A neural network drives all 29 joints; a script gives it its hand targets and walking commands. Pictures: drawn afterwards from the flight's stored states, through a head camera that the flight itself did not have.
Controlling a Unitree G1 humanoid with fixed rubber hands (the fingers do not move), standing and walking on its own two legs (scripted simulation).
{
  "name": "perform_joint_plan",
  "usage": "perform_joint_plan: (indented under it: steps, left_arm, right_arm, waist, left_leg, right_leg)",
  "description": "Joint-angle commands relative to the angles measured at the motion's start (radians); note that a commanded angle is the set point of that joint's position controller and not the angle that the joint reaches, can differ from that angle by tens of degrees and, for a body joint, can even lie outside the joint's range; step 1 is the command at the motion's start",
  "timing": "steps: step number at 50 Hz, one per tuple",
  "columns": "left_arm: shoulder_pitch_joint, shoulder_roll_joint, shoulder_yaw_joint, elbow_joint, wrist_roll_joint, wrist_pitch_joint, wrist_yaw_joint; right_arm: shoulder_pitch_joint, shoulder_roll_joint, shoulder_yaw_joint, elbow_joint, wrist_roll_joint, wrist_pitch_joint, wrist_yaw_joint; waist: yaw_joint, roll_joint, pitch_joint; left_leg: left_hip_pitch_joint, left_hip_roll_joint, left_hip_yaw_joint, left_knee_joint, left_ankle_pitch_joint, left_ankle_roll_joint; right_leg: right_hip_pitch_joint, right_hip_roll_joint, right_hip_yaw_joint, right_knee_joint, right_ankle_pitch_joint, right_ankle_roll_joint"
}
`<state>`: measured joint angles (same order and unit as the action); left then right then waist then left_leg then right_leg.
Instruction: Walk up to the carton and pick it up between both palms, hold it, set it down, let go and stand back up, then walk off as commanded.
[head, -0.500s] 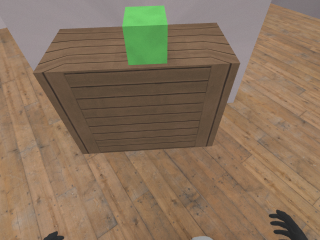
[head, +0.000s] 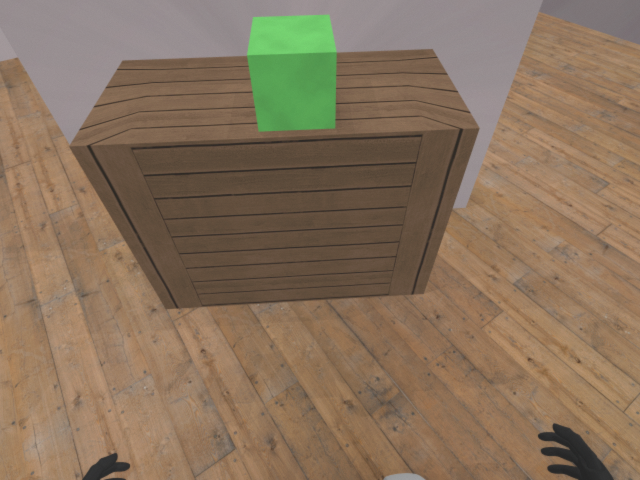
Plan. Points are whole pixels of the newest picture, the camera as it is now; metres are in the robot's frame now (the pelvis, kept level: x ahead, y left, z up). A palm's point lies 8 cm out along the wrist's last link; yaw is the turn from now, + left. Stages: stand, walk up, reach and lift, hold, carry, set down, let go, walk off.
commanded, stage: stand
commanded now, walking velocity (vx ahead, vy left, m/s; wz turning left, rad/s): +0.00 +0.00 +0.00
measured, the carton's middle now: (294, 72) +0.97 +0.07 +0.04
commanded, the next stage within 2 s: none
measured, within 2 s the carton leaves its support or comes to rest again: neither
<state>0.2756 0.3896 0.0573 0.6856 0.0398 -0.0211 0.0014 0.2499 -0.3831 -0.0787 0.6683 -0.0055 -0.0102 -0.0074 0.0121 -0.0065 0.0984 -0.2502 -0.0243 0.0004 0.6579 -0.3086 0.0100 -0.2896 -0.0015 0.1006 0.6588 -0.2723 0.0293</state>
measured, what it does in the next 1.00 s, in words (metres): stands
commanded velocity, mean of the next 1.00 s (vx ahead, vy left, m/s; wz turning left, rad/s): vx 0.00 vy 0.00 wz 0.00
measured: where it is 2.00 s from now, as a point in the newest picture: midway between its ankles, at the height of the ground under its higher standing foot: outside the picture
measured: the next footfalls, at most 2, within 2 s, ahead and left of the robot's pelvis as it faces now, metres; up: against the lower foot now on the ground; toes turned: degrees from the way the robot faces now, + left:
none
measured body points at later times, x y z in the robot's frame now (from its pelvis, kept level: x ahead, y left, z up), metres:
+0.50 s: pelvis +0.01 +0.00 +0.00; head +0.01 +0.00 +0.45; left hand +0.12 +0.31 -0.09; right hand +0.14 -0.31 -0.08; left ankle +0.04 +0.11 -0.72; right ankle +0.06 -0.14 -0.72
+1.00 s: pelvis +0.01 +0.01 +0.00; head +0.02 +0.01 +0.45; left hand +0.13 +0.32 -0.09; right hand +0.15 -0.31 -0.07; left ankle +0.04 +0.11 -0.72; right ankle +0.06 -0.14 -0.72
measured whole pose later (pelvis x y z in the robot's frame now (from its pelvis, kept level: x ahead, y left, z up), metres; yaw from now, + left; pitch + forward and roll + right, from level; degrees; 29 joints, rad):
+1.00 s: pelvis +0.01 +0.01 +0.00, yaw +0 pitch -5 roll +0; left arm 0.26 0.39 0.06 0.69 0.04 -0.02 0.00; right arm 0.22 -0.38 -0.08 0.67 -0.01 -0.01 -0.01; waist 0.01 -0.01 0.10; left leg -0.25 -0.02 0.00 0.65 -0.32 0.02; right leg -0.28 0.00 0.10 0.64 -0.27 0.03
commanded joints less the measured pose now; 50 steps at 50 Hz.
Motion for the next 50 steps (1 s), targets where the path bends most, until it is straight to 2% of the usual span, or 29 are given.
perform_joint_plan:
  steps: [1, 3, 4, 5, 6, 8, 10, 11, 14, 16, 17, 21, 22, 23, 24, 26, 29, 32, 33, 35, 36, 37, 39, 41, 42, 43, 45, 46, 50]
  left_arm:
    - [-0.111, 0.194, 0.026, -0.023, -0.064, -0.015, 0.001]
    - [-0.114, 0.194, 0.027, -0.022, -0.066, -0.012, 0.002]
    - [-0.126, 0.209, 0.031, -0.027, -0.061, -0.011, 0.003]
    - [-0.123, 0.202, 0.031, -0.025, -0.066, -0.010, 0.003]
    - [-0.118, 0.201, 0.030, -0.030, -0.068, -0.012, 0.000]
    - [-0.116, 0.218, 0.034, -0.030, -0.065, -0.015, 0.003]
    - [-0.117, 0.210, 0.032, -0.027, -0.060, -0.018, 0.002]
    - [-0.127, 0.215, 0.032, -0.020, -0.063, -0.016, 0.003]
    - [-0.114, 0.214, 0.034, -0.025, -0.067, -0.016, 0.001]
    - [-0.129, 0.202, 0.028, -0.027, -0.066, -0.016, 0.003]
    - [-0.123, 0.206, 0.029, -0.028, -0.063, -0.017, 0.003]
    - [-0.129, 0.208, 0.031, -0.028, -0.062, -0.012, 0.005]
    - [-0.120, 0.210, 0.032, -0.026, -0.063, -0.011, 0.004]
    - [-0.126, 0.207, 0.031, -0.022, -0.064, -0.010, 0.001]
    - [-0.122, 0.214, 0.034, -0.026, -0.065, -0.013, 0.001]
    - [-0.141, 0.198, 0.029, -0.031, -0.062, -0.017, 0.002]
    - [-0.135, 0.200, 0.028, -0.020, -0.064, -0.014, 0.003]
    - [-0.125, 0.201, 0.028, -0.030, -0.064, -0.016, 0.000]
    - [-0.138, 0.205, 0.031, -0.027, -0.063, -0.017, 0.001]
    - [-0.132, 0.202, 0.029, -0.026, -0.061, -0.018, 0.003]
    - [-0.135, 0.202, 0.027, -0.021, -0.065, -0.017, 0.002]
    - [-0.126, 0.212, 0.030, -0.020, -0.059, -0.019, 0.003]
    - [-0.134, 0.192, 0.022, -0.020, -0.066, -0.014, 0.001]
    - [-0.129, 0.198, 0.027, -0.019, -0.062, -0.011, 0.003]
    - [-0.121, 0.206, 0.029, -0.021, -0.061, -0.013, 0.003]
    - [-0.132, 0.202, 0.029, -0.020, -0.062, -0.015, 0.003]
    - [-0.136, 0.195, 0.026, -0.026, -0.061, -0.012, 0.003]
    - [-0.150, 0.194, 0.026, -0.030, -0.064, -0.014, 0.001]
    - [-0.139, 0.206, 0.029, -0.021, -0.060, -0.015, 0.004]
  right_arm:
    - [-0.150, -0.208, -0.018, -0.015, 0.017, -0.035, 0.014]
    - [-0.159, -0.189, -0.013, -0.024, 0.016, -0.036, 0.016]
    - [-0.151, -0.187, -0.015, -0.018, 0.019, -0.036, 0.015]
    - [-0.150, -0.195, -0.017, -0.021, 0.016, -0.035, 0.015]
    - [-0.159, -0.188, -0.014, -0.023, 0.018, -0.034, 0.017]
    - [-0.148, -0.200, -0.016, -0.015, 0.017, -0.034, 0.018]
    - [-0.157, -0.196, -0.016, -0.018, 0.017, -0.035, 0.017]
    - [-0.160, -0.202, -0.019, -0.013, 0.015, -0.034, 0.017]
    - [-0.154, -0.204, -0.016, -0.014, 0.018, -0.038, 0.016]
    - [-0.142, -0.192, -0.016, -0.010, 0.021, -0.037, 0.014]
    - [-0.152, -0.193, -0.018, -0.011, 0.019, -0.035, 0.017]
    - [-0.156, -0.189, -0.016, -0.011, 0.017, -0.032, 0.017]
    - [-0.156, -0.199, -0.016, -0.011, 0.016, -0.033, 0.015]
    - [-0.148, -0.197, -0.019, -0.010, 0.018, -0.034, 0.016]
    - [-0.161, -0.211, -0.020, -0.015, 0.015, -0.035, 0.014]
    - [-0.152, -0.202, -0.022, -0.009, 0.016, -0.034, 0.014]
    - [-0.172, -0.201, -0.019, -0.014, 0.017, -0.033, 0.016]
    - [-0.161, -0.206, -0.025, -0.015, 0.019, -0.033, 0.016]
    - [-0.180, -0.201, -0.021, -0.013, 0.016, -0.033, 0.013]
    - [-0.166, -0.204, -0.023, -0.012, 0.018, -0.035, 0.012]
    - [-0.173, -0.205, -0.024, -0.016, 0.018, -0.033, 0.014]
    - [-0.167, -0.206, -0.024, -0.014, 0.019, -0.035, 0.017]
    - [-0.164, -0.195, -0.018, -0.010, 0.017, -0.032, 0.014]
    - [-0.182, -0.197, -0.019, -0.013, 0.019, -0.029, 0.014]
    - [-0.183, -0.197, -0.020, -0.021, 0.016, -0.031, 0.015]
    - [-0.181, -0.205, -0.022, -0.018, 0.020, -0.033, 0.016]
    - [-0.175, -0.199, -0.020, -0.012, 0.018, -0.030, 0.016]
    - [-0.180, -0.197, -0.021, -0.018, 0.017, -0.030, 0.014]
    - [-0.170, -0.203, -0.022, -0.010, 0.020, -0.031, 0.016]
  waist:
    - [-0.008, 0.016, -0.054]
    - [-0.004, 0.017, -0.041]
    - [-0.011, 0.006, -0.040]
    - [-0.016, 0.025, -0.045]
    - [-0.004, 0.026, -0.054]
    - [-0.017, 0.026, -0.064]
    - [-0.013, 0.023, -0.056]
    - [-0.018, 0.002, -0.037]
    - [-0.009, 0.021, -0.075]
    - [-0.020, -0.007, -0.062]
    - [-0.011, 0.001, -0.100]
    - [-0.015, 0.019, -0.040]
    - [-0.005, 0.026, -0.033]
    - [-0.019, 0.017, -0.068]
    - [-0.009, 0.016, -0.071]
    - [-0.017, 0.008, -0.074]
    - [-0.012, 0.003, -0.059]
    - [-0.012, 0.023, -0.078]
    - [-0.007, 0.006, -0.058]
    - [-0.017, 0.032, -0.082]
    - [-0.020, 0.009, -0.101]
    - [-0.016, 0.002, -0.118]
    - [-0.015, 0.002, -0.085]
    - [-0.007, 0.040, -0.079]
    - [-0.002, 0.013, -0.102]
    - [-0.012, 0.022, -0.094]
    - [-0.014, 0.026, -0.095]
    - [-0.016, -0.003, -0.093]
    - [-0.015, 0.032, -0.083]
  left_leg:
    - [-0.030, 0.158, -0.210, -0.281, -0.120, 0.054]
    - [-0.055, 0.167, -0.222, -0.297, -0.151, 0.059]
    - [-0.042, 0.165, -0.219, -0.286, -0.123, 0.059]
    - [-0.044, 0.163, -0.214, -0.294, -0.157, 0.062]
    - [-0.047, 0.161, -0.217, -0.301, -0.172, 0.055]
    - [-0.034, 0.157, -0.215, -0.287, -0.161, 0.057]
    - [-0.025, 0.151, -0.205, -0.281, -0.140, 0.052]
    - [-0.036, 0.154, -0.206, -0.291, -0.120, 0.051]
    - [-0.030, 0.168, -0.217, -0.288, -0.084, 0.058]
    - [-0.012, 0.164, -0.210, -0.264, -0.033, 0.059]
    - [0.008, 0.156, -0.198, -0.264, -0.069, 0.055]
    - [-0.049, 0.158, -0.209, -0.286, -0.122, 0.055]
    - [-0.046, 0.156, -0.201, -0.288, -0.095, 0.055]
    - [-0.019, 0.165, -0.207, -0.297, -0.115, 0.058]
    - [-0.024, 0.165, -0.211, -0.283, -0.104, 0.058]
    - [-0.006, 0.158, -0.198, -0.269, -0.060, 0.055]
    - [-0.021, 0.159, -0.201, -0.274, -0.077, 0.057]
    - [-0.015, 0.163, -0.207, -0.287, -0.095, 0.057]
    - [-0.022, 0.163, -0.205, -0.279, -0.060, 0.053]
    - [0.022, 0.159, -0.187, -0.261, 0.001, 0.058]
    - [0.019, 0.161, -0.193, -0.265, -0.011, 0.058]
    - [0.019, 0.159, -0.186, -0.247, 0.007, 0.053]
    - [-0.002, 0.159, -0.189, -0.261, -0.023, 0.056]
    - [-0.003, 0.164, -0.195, -0.275, -0.029, 0.064]
    - [-0.017, 0.166, -0.203, -0.281, -0.072, 0.060]
    - [0.003, 0.168, -0.200, -0.279, -0.042, 0.057]
    - [-0.007, 0.158, -0.186, -0.265, -0.071, 0.051]
    - [-0.004, 0.158, -0.193, -0.277, -0.061, 0.055]
    - [-0.014, 0.158, -0.188, -0.279, -0.060, 0.054]
  right_leg:
    - [0.040, -0.090, 0.100, -0.214, -0.032, -0.083]
    - [0.047, -0.097, 0.107, -0.219, -0.037, -0.079]
    - [0.037, -0.095, 0.110, -0.226, -0.027, -0.082]
    - [0.036, -0.092, 0.104, -0.225, -0.030, -0.078]
    - [0.043, -0.098, 0.113, -0.222, -0.051, -0.082]
    - [0.045, -0.100, 0.124, -0.230, -0.052, -0.083]
    - [0.037, -0.097, 0.117, -0.234, -0.048, -0.085]
    - [0.037, -0.095, 0.109, -0.229, -0.028, -0.082]
    - [0.075, -0.097, 0.102, -0.210, 0.023, -0.079]
    - [0.052, -0.107, 0.122, -0.218, 0.037, -0.083]
    - [0.060, -0.099, 0.113, -0.224, -0.007, -0.087]
    - [0.052, -0.100, 0.112, -0.224, -0.011, -0.080]
    - [0.055, -0.101, 0.110, -0.218, 0.014, -0.081]
    - [0.058, -0.091, 0.091, -0.212, 0.020, -0.077]
    - [0.060, -0.097, 0.096, -0.214, 0.019, -0.079]
    - [0.054, -0.097, 0.105, -0.224, 0.011, -0.082]
    - [0.048, -0.096, 0.105, -0.228, 0.010, -0.083]
    - [0.059, -0.088, 0.093, -0.214, 0.003, -0.082]
    - [0.050, -0.091, 0.098, -0.218, 0.022, -0.084]
    - [0.040, -0.096, 0.107, -0.223, 0.050, -0.089]
    - [0.060, -0.091, 0.087, -0.213, 0.057, -0.083]
    - [0.077, -0.103, 0.106, -0.222, 0.070, -0.087]
    - [0.066, -0.096, 0.092, -0.209, 0.082, -0.081]
    - [0.069, -0.085, 0.079, -0.201, 0.079, -0.080]
    - [0.089, -0.089, 0.087, -0.205, 0.041, -0.080]
    - [0.073, -0.095, 0.092, -0.206, 0.075, -0.083]
    - [0.074, -0.097, 0.102, -0.223, 0.045, -0.082]
    - [0.068, -0.097, 0.094, -0.216, 0.048, -0.087]
    - [0.074, -0.095, 0.094, -0.216, 0.038, -0.081]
